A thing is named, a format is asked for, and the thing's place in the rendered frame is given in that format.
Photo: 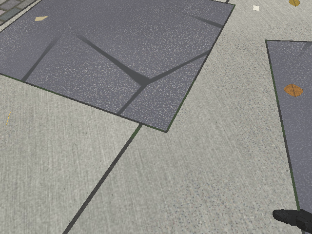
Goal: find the right robot hand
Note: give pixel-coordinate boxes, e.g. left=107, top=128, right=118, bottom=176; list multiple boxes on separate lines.
left=272, top=209, right=312, bottom=234

